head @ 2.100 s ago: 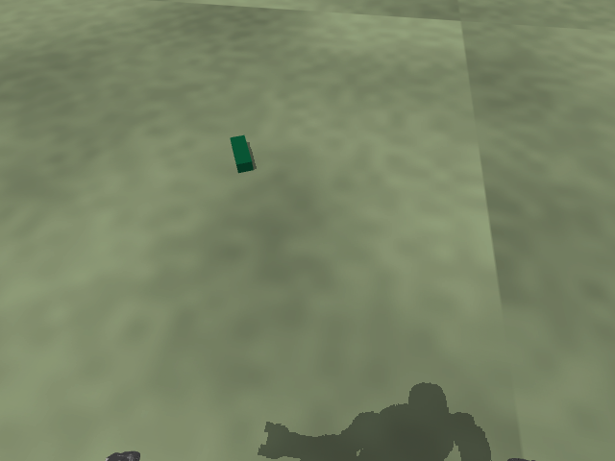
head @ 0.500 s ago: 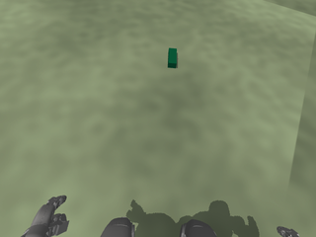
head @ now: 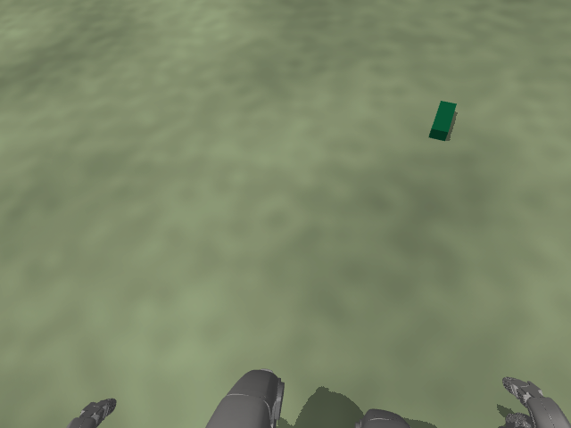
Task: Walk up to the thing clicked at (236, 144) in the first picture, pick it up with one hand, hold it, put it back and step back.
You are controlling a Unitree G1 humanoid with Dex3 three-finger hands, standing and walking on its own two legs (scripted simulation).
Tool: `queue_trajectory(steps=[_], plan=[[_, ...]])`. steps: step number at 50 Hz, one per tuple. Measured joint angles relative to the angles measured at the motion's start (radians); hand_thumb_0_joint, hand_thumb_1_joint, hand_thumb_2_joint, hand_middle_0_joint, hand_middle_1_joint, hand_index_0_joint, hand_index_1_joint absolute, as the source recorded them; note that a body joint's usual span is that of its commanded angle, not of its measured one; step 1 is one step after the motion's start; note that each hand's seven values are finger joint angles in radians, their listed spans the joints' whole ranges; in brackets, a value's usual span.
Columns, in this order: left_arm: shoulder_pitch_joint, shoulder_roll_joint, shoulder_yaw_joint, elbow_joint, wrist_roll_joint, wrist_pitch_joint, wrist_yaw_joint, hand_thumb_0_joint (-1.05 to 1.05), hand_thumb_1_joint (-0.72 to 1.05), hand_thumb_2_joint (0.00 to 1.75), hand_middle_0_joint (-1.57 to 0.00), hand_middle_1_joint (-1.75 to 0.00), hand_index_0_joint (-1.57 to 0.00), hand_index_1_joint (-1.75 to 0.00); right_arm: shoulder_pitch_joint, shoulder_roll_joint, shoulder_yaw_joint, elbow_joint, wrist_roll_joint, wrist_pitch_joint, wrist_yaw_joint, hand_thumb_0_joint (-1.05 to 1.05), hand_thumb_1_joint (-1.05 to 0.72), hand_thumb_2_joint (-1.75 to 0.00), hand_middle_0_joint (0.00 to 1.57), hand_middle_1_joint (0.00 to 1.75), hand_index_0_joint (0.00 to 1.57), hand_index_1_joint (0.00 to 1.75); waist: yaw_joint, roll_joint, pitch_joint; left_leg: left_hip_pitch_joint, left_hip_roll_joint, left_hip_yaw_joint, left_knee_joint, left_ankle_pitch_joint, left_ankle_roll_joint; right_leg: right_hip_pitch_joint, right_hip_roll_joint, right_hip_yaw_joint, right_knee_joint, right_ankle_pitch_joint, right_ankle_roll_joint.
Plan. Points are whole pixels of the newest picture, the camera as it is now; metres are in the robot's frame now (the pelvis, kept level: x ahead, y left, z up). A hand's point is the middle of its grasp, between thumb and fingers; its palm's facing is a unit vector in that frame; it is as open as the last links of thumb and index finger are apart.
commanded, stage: walk up
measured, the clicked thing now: (442, 120) +1.46 -0.62 -0.73
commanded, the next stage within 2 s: stand in 1.44 s
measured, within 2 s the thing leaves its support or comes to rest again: neither
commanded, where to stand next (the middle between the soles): +0.08 +0.03 m, yaw +13 degrees
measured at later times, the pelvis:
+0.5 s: pelvis +0.00 +0.01 -0.01, yaw +12 degrees
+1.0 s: pelvis -0.01 +0.02 -0.01, yaw +16 degrees
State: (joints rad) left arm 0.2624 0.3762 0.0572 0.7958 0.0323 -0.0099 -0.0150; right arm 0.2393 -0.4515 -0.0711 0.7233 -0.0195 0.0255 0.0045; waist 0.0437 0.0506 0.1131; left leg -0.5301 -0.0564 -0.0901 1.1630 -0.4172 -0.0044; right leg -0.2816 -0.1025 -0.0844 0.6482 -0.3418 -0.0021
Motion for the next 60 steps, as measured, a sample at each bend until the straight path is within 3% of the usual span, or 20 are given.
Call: queue_trajectory(steps=[7, 10, 11, 12, 15, 19, 22, 24, 25, 27, 30, 32, 37, 39, 41, 44, 47, 49, 52, 60], plan=[[0.039, 0.055, 0.011, -0.044, 0.007, -0.015, -0.007, 0.01, 0.9, 0.89, -0.21, -0.3, -0.2, -0.3, -0.01, 0.022, 0.004, 0.042, 0.005, -0.006, 0.02, 0.01, -0.91, -0.9, 0.21, 0.3, 0.21, 0.3, 0.016, -0.028, 0.014, 0.13, 0.056, 0.059, -0.342, -0.011, -0.009, -0.003, -0.04, -0.077, 0.038, -0.025, 0.008], [0.043, 0.086, 0.015, -0.044, -0.001, 0.002, -0.007, 0.01, 0.9, 0.89, -0.21, -0.3, -0.2, -0.3, -0.015, 0.042, 0.005, 0.063, 0.004, -0.023, 0.017, 0.01, -0.91, -0.9, 0.21, 0.3, 0.21, 0.3, 0.018, -0.076, 0.018, 0.201, 0.028, 0.091, -0.478, 0.09, 0.006, -0.033, -0.083, -0.085, 0.134, -0.078, 0.019], [0.043, 0.093, 0.018, -0.036, -0.003, 0.011, -0.004, 0.01, 0.9, 0.89, -0.21, -0.3, -0.2, -0.3, -0.02, 0.055, 0.008, 0.068, 0.0, -0.027, 0.014, 0.01, -0.91, -0.9, 0.21, 0.3, 0.21, 0.3, 0.025, -0.111, 0.026, 0.208, 0.006, 0.107, -0.47, 0.09, 0.011, -0.048, -0.104, -0.058, 0.178, -0.096, 0.003], [0.045, 0.09, 0.02, -0.026, -0.007, 0.022, 0.0, 0.01, 0.9, 0.89, -0.2, -0.3, -0.2, -0.3, -0.016, 0.061, 0.013, 0.066, -0.005, -0.031, 0.011, 0.01, -0.91, -0.9, 0.21, 0.3, 0.21, 0.3, 0.026, -0.124, 0.022, 0.204, -0.001, 0.112, -0.454, 0.078, 0.016, -0.069, -0.095, -0.022, 0.228, -0.136, -0.001], [0.041, 0.064, 0.004, 0.013, -0.012, 0.043, 0.006, 0.01, 0.91, 0.89, -0.2, -0.3, -0.2, -0.3, 0.004, 0.067, 0.026, 0.066, -0.005, -0.037, 0.005, 0.01, -0.91, -0.9, 0.21, 0.3, 0.21, 0.3, -0.009, -0.102, -0.008, 0.196, 0.007, 0.062, -0.445, 0.07, 0.031, -0.113, -0.018, 0.034, 0.352, -0.234, -0.008], [0.041, 0.044, -0.006, 0.022, -0.022, 0.024, 0.0, 0.01, 0.91, 0.89, -0.2, -0.3, -0.2, -0.3, 0.016, 0.073, 0.039, 0.074, 0.004, -0.045, -0.007, 0.01, -0.91, -0.9, 0.21, 0.3, 0.21, 0.3, -0.02, -0.101, -0.02, 0.211, 0.008, 0.035, -0.489, 0.098, 0.023, -0.133, 0.005, 0.064, 0.316, -0.173, -0.012], [0.034, 0.029, -0.01, 0.032, -0.024, 0.011, 0.002, 0.01, 0.91, 0.89, -0.2, -0.3, -0.2, -0.3, 0.014, 0.066, 0.041, 0.074, 0.005, -0.044, -0.008, 0.01, -0.9, -0.9, 0.21, 0.3, 0.21, 0.3, -0.027, -0.083, -0.018, 0.203, 0.009, 0.016, -0.475, 0.095, 0.017, -0.102, 0.015, 0.064, 0.201, -0.156, -0.013], [0.031, 0.024, -0.013, 0.038, -0.023, 0.0, 0.005, 0.01, 0.91, 0.89, -0.2, -0.3, -0.2, -0.3, 0.005, 0.059, 0.041, 0.072, 0.008, -0.035, -0.008, 0.01, -0.9, -0.9, 0.21, 0.3, 0.21, 0.3, -0.029, -0.068, -0.017, 0.186, 0.013, 0.008, -0.442, 0.08, 0.009, -0.062, 0.028, 0.055, 0.097, -0.091, -0.017], [0.025, 0.017, -0.013, 0.045, -0.021, -0.006, 0.007, 0.01, 0.91, 0.89, -0.2, -0.3, -0.2, -0.3, -0.003, 0.052, 0.039, 0.074, 0.012, -0.028, -0.008, 0.01, -0.9, -0.9, 0.21, 0.3, 0.21, 0.3, -0.029, -0.047, -0.01, 0.178, 0.023, -0.002, -0.416, 0.068, 0.003, -0.048, 0.041, 0.047, 0.065, -0.008, -0.006], [0.016, 0.001, -0.02, 0.054, -0.01, -0.015, 0.01, 0.01, 0.91, 0.89, -0.2, -0.3, -0.2, -0.3, -0.016, 0.045, 0.031, 0.087, 0.022, -0.011, -0.013, 0.01, -0.9, -0.9, 0.21, 0.3, 0.21, 0.3, -0.034, 0.0, -0.006, 0.16, 0.032, -0.04, -0.364, 0.054, 0.011, -0.035, 0.059, 0.017, 0.061, 0.013, 0.015], [0.011, 0.002, -0.025, 0.055, -0.001, -0.018, 0.005, 0.01, 0.9, 0.89, -0.21, -0.3, -0.2, -0.3, -0.026, 0.052, 0.028, 0.11, 0.019, 0.004, -0.013, 0.01, -0.91, -0.9, 0.21, 0.3, 0.21, 0.3, -0.014, -0.017, -0.016, 0.127, -0.003, -0.004, -0.233, -0.087, 0.016, -0.038, 0.025, 0.028, 0.071, 0.0, 0.008], [0.002, -0.001, -0.026, 0.058, 0.002, -0.017, 0.005, 0.01, 0.9, 0.89, -0.21, -0.3, -0.2, -0.3, -0.024, 0.045, 0.023, 0.119, 0.018, -0.001, -0.003, 0.01, -0.91, -0.9, 0.21, 0.3, 0.21, 0.3, -0.014, -0.017, -0.02, 0.125, 0.001, 0.022, -0.207, -0.097, 0.018, -0.03, 0.003, 0.024, 0.049, 0.01, 0.008], [-0.012, 0.023, -0.023, 0.053, 0.009, -0.015, -0.003, 0.01, 0.9, 0.89, -0.21, -0.3, -0.2, -0.3, -0.008, 0.029, 0.014, 0.142, 0.013, -0.022, 0.015, 0.01, -0.91, -0.9, 0.21, 0.3, 0.21, 0.3, -0.014, -0.022, -0.034, 0.22, 0.038, 0.074, -0.431, -0.021, 0.017, -0.052, -0.03, 0.021, 0.053, 0.012, 0.021], [-0.025, 0.044, -0.017, 0.062, -0.001, -0.002, -0.001, 0.01, 0.9, 0.89, -0.21, -0.3, -0.2, -0.3, -0.008, 0.042, 0.011, 0.166, 0.005, -0.036, 0.009, 0.01, -0.91, -0.9, 0.21, 0.3, 0.21, 0.3, -0.014, -0.06, -0.022, 0.252, 0.011, 0.093, -0.495, 0.071, 0.015, -0.072, -0.06, 0.043, 0.107, -0.017, 0.01], [-0.031, 0.049, -0.012, 0.083, -0.013, 0.016, 0.005, 0.01, 0.9, 0.89, -0.2, -0.3, -0.2, -0.3, 0.0, 0.059, 0.022, 0.182, -0.004, -0.045, 0.003, 0.01, -0.91, -0.9, 0.21, 0.3, 0.21, 0.3, -0.019, -0.076, -0.029, 0.253, 0.007, 0.1, -0.486, 0.062, 0.021, -0.09, -0.026, 0.095, 0.158, -0.106, -0.004], [-0.037, 0.056, -0.015, 0.112, -0.023, 0.022, 0.007, 0.01, 0.91, 0.89, -0.2, -0.3, -0.2, -0.3, 0.016, 0.08, 0.04, 0.203, -0.004, -0.05, 0.001, 0.01, -0.91, -0.9, 0.21, 0.3, 0.21, 0.3, -0.045, -0.076, -0.047, 0.255, 0.019, 0.071, -0.496, 0.06, 0.025, -0.087, 0.027, 0.102, 0.185, -0.17, -0.018], [-0.043, 0.056, -0.016, 0.126, -0.032, 0.006, 0.009, 0.01, 0.91, 0.89, -0.2, -0.3, -0.2, -0.3, 0.01, 0.089, 0.054, 0.217, 0.002, -0.058, -0.003, 0.01, -0.91, -0.9, 0.21, 0.3, 0.21, 0.3, -0.042, -0.083, -0.043, 0.261, 0.031, 0.072, -0.5, 0.059, 0.016, -0.047, 0.042, 0.084, 0.072, -0.092, -0.027], [-0.06, 0.039, -0.02, 0.143, -0.031, -0.002, 0.011, 0.01, 0.91, 0.89, -0.2, -0.3, -0.2, -0.3, -0.009, 0.083, 0.057, 0.227, 0.012, -0.056, -0.007, 0.01, -0.91, -0.9, 0.21, 0.3, 0.21, 0.3, -0.043, -0.062, -0.023, 0.264, 0.049, 0.062, -0.481, 0.048, 0.007, -0.015, 0.06, 0.072, 0.008, 0.039, 0.003], [-0.074, 0.017, -0.038, 0.157, -0.028, -0.006, 0.006, 0.01, 0.91, 0.89, -0.2, -0.3, -0.2, -0.3, -0.037, 0.081, 0.056, 0.239, 0.023, -0.05, -0.014, 0.01, -0.91, -0.9, 0.21, 0.3, 0.21, 0.3, -0.045, -0.046, -0.02, 0.275, 0.058, 0.053, -0.498, 0.057, 0.0, 0.0, 0.067, 0.063, -0.013, 0.042, 0.021], [-0.116, -0.012, -0.062, 0.206, -0.028, -0.005, -0.01, 0.01, 0.91, 0.89, -0.2, -0.3, -0.2, -0.3, -0.096, 0.087, 0.069, 0.29, 0.017, -0.054, -0.006, 0.01, -0.91, -0.9, 0.21, 0.3, 0.21, 0.3, -0.039, -0.051, -0.049, 0.317, 0.059, 0.049, -0.594, 0.106, -0.009, 0.032, 0.067, 0.057, -0.081, 0.071, 0.014]])
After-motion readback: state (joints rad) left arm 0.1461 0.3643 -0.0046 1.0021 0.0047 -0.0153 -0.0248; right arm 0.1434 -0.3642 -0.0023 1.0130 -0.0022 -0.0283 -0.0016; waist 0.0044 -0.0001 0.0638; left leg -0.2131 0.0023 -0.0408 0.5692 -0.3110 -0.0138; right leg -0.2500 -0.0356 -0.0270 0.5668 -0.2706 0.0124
